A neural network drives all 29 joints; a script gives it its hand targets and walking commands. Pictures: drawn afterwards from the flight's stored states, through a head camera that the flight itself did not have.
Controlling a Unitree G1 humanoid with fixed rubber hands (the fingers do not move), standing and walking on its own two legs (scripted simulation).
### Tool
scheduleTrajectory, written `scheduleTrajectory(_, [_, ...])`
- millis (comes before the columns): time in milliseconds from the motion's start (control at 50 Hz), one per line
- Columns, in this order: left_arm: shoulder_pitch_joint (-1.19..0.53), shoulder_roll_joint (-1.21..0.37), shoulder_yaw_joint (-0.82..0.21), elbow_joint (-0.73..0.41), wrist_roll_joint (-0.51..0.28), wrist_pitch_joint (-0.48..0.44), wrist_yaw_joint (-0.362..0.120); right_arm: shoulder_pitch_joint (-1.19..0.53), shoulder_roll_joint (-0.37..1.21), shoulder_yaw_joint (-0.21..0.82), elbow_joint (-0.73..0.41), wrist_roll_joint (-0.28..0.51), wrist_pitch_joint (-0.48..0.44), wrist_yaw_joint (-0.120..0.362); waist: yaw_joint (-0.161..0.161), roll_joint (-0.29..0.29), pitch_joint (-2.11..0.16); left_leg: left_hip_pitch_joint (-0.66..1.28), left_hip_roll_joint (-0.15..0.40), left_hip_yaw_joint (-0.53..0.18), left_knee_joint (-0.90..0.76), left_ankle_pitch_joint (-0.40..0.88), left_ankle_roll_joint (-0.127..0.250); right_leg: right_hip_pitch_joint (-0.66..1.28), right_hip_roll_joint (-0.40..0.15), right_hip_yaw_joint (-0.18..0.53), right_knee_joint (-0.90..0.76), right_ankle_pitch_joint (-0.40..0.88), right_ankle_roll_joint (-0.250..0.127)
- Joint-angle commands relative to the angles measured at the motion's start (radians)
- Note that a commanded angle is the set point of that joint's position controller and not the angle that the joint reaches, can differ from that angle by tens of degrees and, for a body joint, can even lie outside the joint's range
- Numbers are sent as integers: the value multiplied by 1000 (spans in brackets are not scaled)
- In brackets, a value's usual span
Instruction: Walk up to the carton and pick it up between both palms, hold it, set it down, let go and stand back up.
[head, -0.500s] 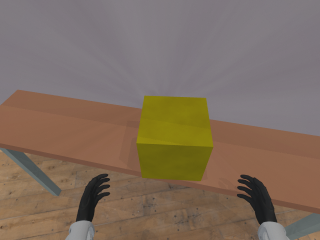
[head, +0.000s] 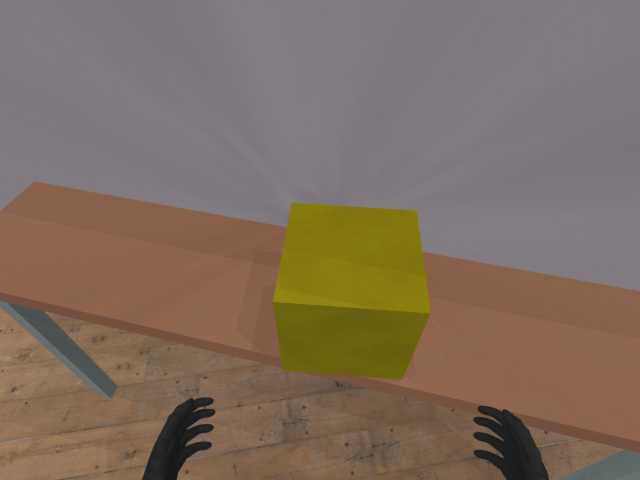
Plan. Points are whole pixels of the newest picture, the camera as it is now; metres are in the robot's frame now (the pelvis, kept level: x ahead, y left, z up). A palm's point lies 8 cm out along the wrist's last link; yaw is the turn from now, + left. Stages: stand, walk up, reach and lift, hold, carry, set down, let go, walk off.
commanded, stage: set down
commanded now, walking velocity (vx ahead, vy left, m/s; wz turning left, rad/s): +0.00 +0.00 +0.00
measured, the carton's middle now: (347, 292) +0.38 +0.00 -0.01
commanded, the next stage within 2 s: let go in 1.40 s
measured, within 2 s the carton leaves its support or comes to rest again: neither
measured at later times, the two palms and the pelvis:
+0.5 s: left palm (171, 463) +0.15 +0.22 -0.07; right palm out of the picture +0.15 -0.21 -0.07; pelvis +0.00 +0.00 +0.00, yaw +0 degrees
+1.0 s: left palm out of the picture +0.13 +0.22 -0.09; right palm out of the picture +0.13 -0.21 -0.10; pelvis -0.02 +0.00 +0.00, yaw +0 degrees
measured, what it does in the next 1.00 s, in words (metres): stands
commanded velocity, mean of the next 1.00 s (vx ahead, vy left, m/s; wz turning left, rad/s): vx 0.00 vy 0.00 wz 0.00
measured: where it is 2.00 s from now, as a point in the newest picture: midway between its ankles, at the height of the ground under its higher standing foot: outside the picture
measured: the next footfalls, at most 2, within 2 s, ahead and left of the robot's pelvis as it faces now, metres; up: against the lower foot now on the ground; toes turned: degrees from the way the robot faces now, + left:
none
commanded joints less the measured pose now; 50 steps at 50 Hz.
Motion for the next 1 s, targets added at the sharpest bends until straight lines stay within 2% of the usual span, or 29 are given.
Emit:
scheduleTrajectory(0, [-54, 81, 38, -189, 12, 19, 5, -23, -95, -46, -167, -6, -14, -3, -5, 31, -37, -41, -16, 25, -50, 214, -56, 68, -7, 15, -25, 175, -2])
scheduleTrajectory(100, [-58, 77, 41, -218, 25, 112, 10, -26, -90, -54, -187, -21, 44, 4, 3, 37, -26, -29, -12, 29, -52, 199, -53, 34, -12, 7, -30, 136, 2])
scheduleTrajectory(280, [-70, 54, 69, -218, 74, 246, -6, -32, -84, -49, -167, -37, 115, -5, 7, 36, -51, 14, -18, 20, -26, 289, -49, 23, -14, 7, -27, 206, 10])
scheduleTrajectory(540, [-153, 28, 86, -159, 112, 365, -26, -106, -83, -65, -81, -71, 189, -15, -5, 32, -76, 27, -15, 8, 1, 332, -42, -2, -11, 0, -12, 225, 10])
scheduleTrajectory(740, [-233, 26, 91, -97, 125, 459, -28, -184, -66, -80, -11, -100, 259, -17, -9, 33, -84, -2, -8, 7, 10, 295, -31, -17, -18, -2, 2, 188, 5])
scheduleTrajectory(980, [-331, 29, 90, -54, 136, 595, -20, -271, -39, -95, 24, -137, 368, -21, -11, 30, -69, -45, 3, 16, 3, 189, -20, -16, -34, -3, 21, 113, 2])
